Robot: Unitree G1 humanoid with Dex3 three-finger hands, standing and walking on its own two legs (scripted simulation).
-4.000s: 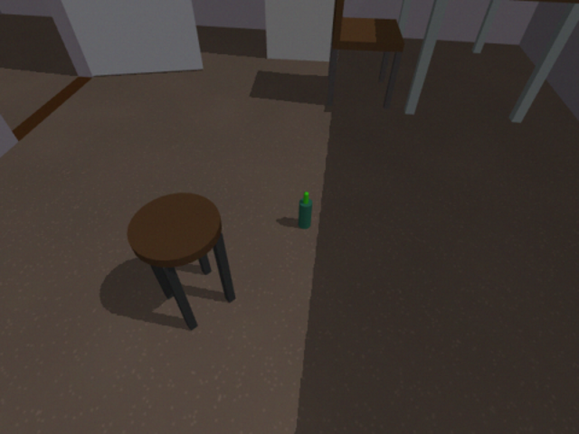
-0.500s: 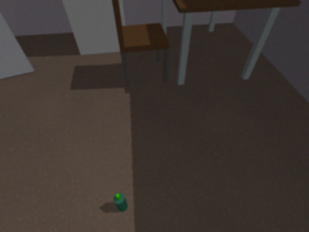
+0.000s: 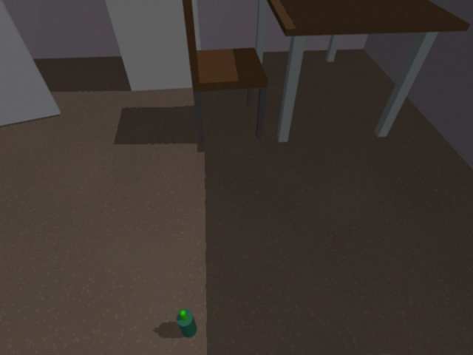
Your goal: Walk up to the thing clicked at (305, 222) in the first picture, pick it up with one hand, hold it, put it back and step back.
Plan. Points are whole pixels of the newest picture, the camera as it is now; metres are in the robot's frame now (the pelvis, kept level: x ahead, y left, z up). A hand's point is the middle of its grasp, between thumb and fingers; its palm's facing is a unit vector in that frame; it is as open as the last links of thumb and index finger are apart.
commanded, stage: walk up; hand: left
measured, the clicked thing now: (186, 321) +0.38 +0.20 -0.67
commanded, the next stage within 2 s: stand in 1.06 s
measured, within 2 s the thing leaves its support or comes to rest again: neither
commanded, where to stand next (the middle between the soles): +0.02 -0.01 m, yaw +0 degrees
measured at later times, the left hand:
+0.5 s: hand out of the picture +0.11 +0.23 -0.15, palm faces -0.04 -0.95 -0.32, open 7.4 cm
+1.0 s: hand out of the picture +0.10 +0.24 -0.15, palm faces -0.02 -0.94 -0.33, open 7.4 cm
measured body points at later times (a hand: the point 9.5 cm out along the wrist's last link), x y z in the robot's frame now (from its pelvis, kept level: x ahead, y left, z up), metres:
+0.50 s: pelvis +0.01 -0.01 +0.01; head +0.02 -0.01 +0.46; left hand +0.11 +0.28 -0.13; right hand +0.07 -0.32 -0.13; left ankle +0.03 +0.12 -0.74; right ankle +0.02 -0.14 -0.74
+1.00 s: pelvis +0.02 -0.01 +0.01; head +0.03 -0.01 +0.46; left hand +0.10 +0.29 -0.13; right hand +0.09 -0.31 -0.13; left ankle +0.03 +0.12 -0.74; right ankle +0.02 -0.14 -0.74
